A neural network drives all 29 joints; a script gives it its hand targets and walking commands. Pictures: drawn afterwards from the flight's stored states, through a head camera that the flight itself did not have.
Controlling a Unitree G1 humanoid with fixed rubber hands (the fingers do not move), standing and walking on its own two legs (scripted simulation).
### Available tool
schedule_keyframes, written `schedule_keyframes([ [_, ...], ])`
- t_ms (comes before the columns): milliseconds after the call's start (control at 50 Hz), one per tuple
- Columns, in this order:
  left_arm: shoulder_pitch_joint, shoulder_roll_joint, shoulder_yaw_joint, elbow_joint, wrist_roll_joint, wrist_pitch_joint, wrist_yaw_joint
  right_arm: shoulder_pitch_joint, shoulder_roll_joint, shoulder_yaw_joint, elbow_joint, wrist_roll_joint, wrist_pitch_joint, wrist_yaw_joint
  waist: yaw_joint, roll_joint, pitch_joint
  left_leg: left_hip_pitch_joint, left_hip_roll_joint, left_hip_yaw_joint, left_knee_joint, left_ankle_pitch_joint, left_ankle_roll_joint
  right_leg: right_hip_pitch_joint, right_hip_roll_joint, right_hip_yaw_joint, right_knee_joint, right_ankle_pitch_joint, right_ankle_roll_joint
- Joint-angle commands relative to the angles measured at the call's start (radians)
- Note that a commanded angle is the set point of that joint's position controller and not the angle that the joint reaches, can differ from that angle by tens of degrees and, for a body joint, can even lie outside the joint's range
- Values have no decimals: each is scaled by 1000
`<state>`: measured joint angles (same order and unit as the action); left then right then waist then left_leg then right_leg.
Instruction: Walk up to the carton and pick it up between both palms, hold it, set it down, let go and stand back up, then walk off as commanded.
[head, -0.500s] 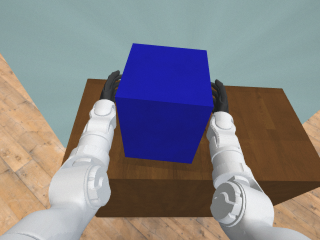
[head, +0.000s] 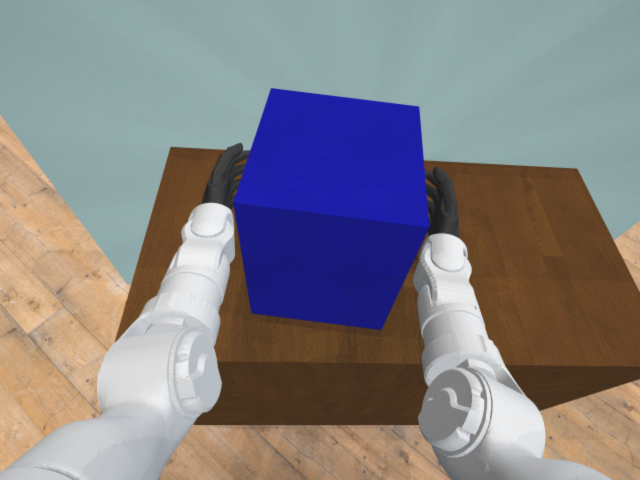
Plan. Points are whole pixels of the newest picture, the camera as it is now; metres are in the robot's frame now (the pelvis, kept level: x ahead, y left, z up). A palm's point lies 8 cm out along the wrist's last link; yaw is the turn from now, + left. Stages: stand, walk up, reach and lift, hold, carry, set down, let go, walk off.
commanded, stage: set down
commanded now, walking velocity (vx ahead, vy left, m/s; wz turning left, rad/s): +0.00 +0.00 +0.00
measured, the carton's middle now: (329, 216) +0.45 -0.01 +0.02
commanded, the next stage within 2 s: none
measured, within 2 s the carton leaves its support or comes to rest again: rests again in 1.04 s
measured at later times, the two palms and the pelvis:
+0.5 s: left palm (228, 206) +0.45 +0.13 +0.04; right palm (439, 236) +0.41 -0.16 +0.04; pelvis +0.01 -0.01 +0.00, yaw +0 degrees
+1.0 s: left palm (227, 208) +0.44 +0.13 +0.04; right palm (439, 239) +0.40 -0.16 +0.04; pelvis +0.00 -0.01 +0.00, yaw +0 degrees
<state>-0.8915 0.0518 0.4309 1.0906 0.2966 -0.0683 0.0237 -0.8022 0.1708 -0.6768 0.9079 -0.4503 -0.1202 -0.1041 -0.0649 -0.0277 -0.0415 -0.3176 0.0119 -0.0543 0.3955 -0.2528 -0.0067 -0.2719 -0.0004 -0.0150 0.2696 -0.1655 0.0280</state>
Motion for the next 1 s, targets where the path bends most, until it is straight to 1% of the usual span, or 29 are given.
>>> schedule_keyframes([
  [0, -661, -517, -151, 34, 37, -75, -135, -619, 484, 258, 13, -70, -143, 124, -40, 103, -716, 202, 1, 113, 56, 703, -82, 196, 18, -109, 149, 671, 34],
  [80, -667, -543, -172, 33, 29, -93, -128, -621, 491, 251, 43, -83, -173, 123, -42, 112, -742, 258, 11, 100, 85, 774, -87, 100, 20, -123, 146, 646, 33],
  [100, -655, -543, -163, 49, 35, -93, -128, -621, 488, 252, 47, -87, -177, 123, -36, 108, -733, 272, 13, 98, 91, 791, -85, 79, 21, -123, 145, 631, 32],
  [120, -650, -542, -167, 49, 34, -95, -127, -620, 490, 253, 46, -85, -182, 123, -36, 106, -731, 266, 14, 99, 91, 793, -86, 80, 21, -126, 144, 631, 30],
  [140, -650, -541, -168, 53, 36, -96, -128, -615, 483, 246, 51, -89, -186, 120, -45, 106, -730, 260, 14, 99, 90, 788, -88, 89, 21, -126, 143, 635, 30],
  [160, -646, -539, -165, 59, 40, -100, -128, -614, 488, 246, 56, -93, -190, 119, -40, 107, -726, 255, 13, 99, 92, 790, -87, 87, 19, -124, 146, 638, 32],
  [220, -636, -542, -159, 77, 45, -103, -130, -607, 484, 241, 75, -103, -199, 115, -41, 99, -705, 254, 14, 95, 92, 791, -84, 67, 16, -124, 145, 632, 34],
  [240, -633, -549, -165, 78, 46, -104, -131, -605, 487, 244, 81, -104, -202, 114, -43, 100, -706, 265, 16, 93, 98, 805, -85, 49, 17, -125, 147, 636, 36],
  [320, -632, -551, -165, 90, 48, -120, -127, -607, 493, 242, 95, -113, -223, 115, -34, 100, -720, 280, 20, 90, 109, 837, -85, 11, 15, -126, 144, 620, 31],
  [380, -635, -555, -168, 103, 49, -135, -128, -610, 503, 248, 98, -125, -239, 110, -34, 91, -740, 256, 17, 90, 111, 827, -81, 17, 8, -121, 154, 656, 38],
  [400, -636, -554, -173, 103, 50, -140, -129, -603, 503, 248, 107, -123, -244, 111, -36, 97, -744, 258, 18, 89, 111, 834, -82, 16, 7, -121, 152, 661, 37],
  [500, -607, -531, -149, 131, 70, -149, -133, -577, 499, 248, 117, -122, -243, 110, -26, 71, -713, 181, 7, 102, 82, 741, -71, 85, 0, -105, 151, 675, 40],
  [520, -605, -528, -149, 139, 71, -150, -134, -577, 499, 246, 112, -122, -243, 109, -31, 73, -713, 163, 6, 104, 76, 724, -72, 97, -1, -105, 152, 679, 40],
  [560, -607, -533, -150, 137, 72, -155, -133, -575, 500, 246, 122, -123, -244, 108, -31, 76, -707, 160, 6, 100, 77, 723, -71, 91, -2, -102, 157, 687, 44],
  [580, -597, -529, -148, 143, 72, -156, -133, -575, 498, 247, 115, -120, -244, 109, -25, 73, -707, 155, 6, 103, 74, 717, -71, 96, 0, -103, 153, 672, 42],
  [600, -602, -527, -148, 143, 73, -157, -134, -563, 494, 241, 126, -125, -243, 108, -37, 70, -694, 150, 6, 101, 74, 714, -71, 94, -1, -102, 153, 678, 42],
  [620, -600, -524, -144, 145, 71, -159, -133, -569, 495, 246, 119, -124, -241, 109, -27, 68, -700, 139, 5, 105, 70, 696, -69, 103, -2, -100, 152, 671, 41],
  [660, -595, -516, -133, 150, 77, -159, -134, -565, 494, 240, 122, -129, -239, 109, -27, 63, -683, 127, 4, 106, 62, 676, -66, 106, -2, -99, 151, 659, 42],
  [700, -591, -518, -132, 156, 77, -160, -136, -558, 487, 230, 125, -133, -238, 109, -37, 61, -674, 125, 4, 105, 59, 666, -67, 103, -4, -101, 148, 658, 43],
  [740, -584, -511, -120, 164, 86, -158, -138, -554, 489, 228, 128, -134, -235, 108, -35, 66, -653, 122, 5, 104, 57, 657, -64, 94, -6, -98, 147, 644, 43],
  [760, -591, -519, -124, 162, 84, -161, -137, -556, 488, 225, 128, -138, -237, 108, -38, 71, -659, 130, 6, 103, 58, 666, -67, 86, -3, -100, 148, 642, 44],
  [780, -583, -517, -117, 167, 89, -160, -139, -554, 491, 223, 133, -140, -236, 108, -36, 61, -650, 124, 5, 106, 58, 662, -64, 89, -4, -101, 148, 643, 45],
  [840, -573, -509, -105, 172, 92, -159, -141, -546, 488, 216, 135, -145, -233, 109, -37, 57, -635, 115, 6, 105, 53, 642, -60, 86, -5, -100, 145, 625, 46],
  [940, -559, -512, -96, 182, 102, -159, -140, -534, 476, 197, 152, -155, -234, 108, -45, 67, -607, 129, 10, 103, 56, 654, -63, 53, -2, -104, 139, 598, 45],
  [980, -552, -504, -85, 186, 105, -159, -141, -532, 476, 197, 146, -158, -235, 108, -40, 59, -604, 121, 8, 107, 53, 637, -59, 59, -3, -102, 138, 587, 45],
])
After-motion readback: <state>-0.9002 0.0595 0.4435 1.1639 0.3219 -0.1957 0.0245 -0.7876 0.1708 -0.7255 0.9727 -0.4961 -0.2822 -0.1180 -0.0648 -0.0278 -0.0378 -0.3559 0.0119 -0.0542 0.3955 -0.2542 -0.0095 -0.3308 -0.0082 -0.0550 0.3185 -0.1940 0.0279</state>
